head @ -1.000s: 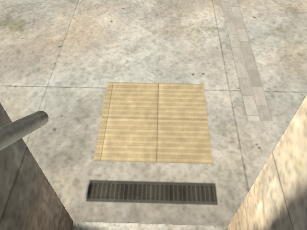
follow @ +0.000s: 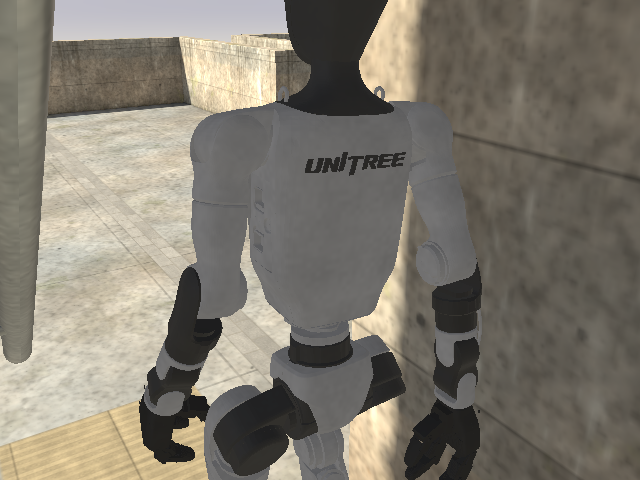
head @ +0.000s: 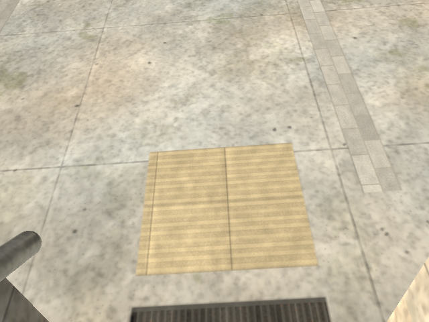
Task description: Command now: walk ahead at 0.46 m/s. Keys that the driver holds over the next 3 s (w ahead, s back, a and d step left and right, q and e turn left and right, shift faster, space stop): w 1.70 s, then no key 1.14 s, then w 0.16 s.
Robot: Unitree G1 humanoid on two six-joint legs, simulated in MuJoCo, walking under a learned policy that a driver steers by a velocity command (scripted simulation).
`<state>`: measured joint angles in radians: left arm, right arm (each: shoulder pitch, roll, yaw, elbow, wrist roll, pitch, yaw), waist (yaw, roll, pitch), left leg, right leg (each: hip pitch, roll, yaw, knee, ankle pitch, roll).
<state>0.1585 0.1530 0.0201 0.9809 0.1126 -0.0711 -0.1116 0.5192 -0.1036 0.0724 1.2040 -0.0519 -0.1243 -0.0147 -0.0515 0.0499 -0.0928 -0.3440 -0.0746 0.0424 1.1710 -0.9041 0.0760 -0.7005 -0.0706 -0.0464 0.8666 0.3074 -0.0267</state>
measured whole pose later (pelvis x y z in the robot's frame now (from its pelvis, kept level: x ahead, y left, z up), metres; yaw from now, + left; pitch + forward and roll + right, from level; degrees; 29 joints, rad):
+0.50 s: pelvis +0.27 +0.01 -0.26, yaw -1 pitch +0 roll -6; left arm 0.54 0.11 -0.02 1.16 0.12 -0.07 -0.11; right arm 0.20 -0.22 -0.01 0.98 -0.06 -0.08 0.08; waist 0.08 0.08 0.03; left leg -0.30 0.11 0.01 0.45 0.06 0.06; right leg -0.31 0.07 -0.11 1.58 -0.86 -0.10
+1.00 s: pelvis +0.60 -0.01 -0.49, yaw -1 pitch +2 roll +4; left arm 0.01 0.19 0.01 0.87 -0.03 -0.09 -0.04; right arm 0.50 -0.13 -0.03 1.10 0.04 -0.10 -0.02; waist -0.10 -0.05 0.02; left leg -0.36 -0.12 -0.03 1.80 -0.84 0.08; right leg -0.38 -0.04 0.01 0.45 -0.13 -0.04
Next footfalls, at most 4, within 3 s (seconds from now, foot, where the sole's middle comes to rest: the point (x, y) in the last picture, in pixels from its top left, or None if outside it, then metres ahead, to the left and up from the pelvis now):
0.08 right None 0.09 -0.10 -0.86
0.48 left None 0.35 0.11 -1.06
0.94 right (258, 319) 0.72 -0.11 -1.26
1.32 left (198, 264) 1.00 0.14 -1.26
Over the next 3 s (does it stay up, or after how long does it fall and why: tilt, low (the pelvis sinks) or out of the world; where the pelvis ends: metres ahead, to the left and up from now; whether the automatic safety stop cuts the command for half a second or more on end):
stays up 1.27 0.01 -0.49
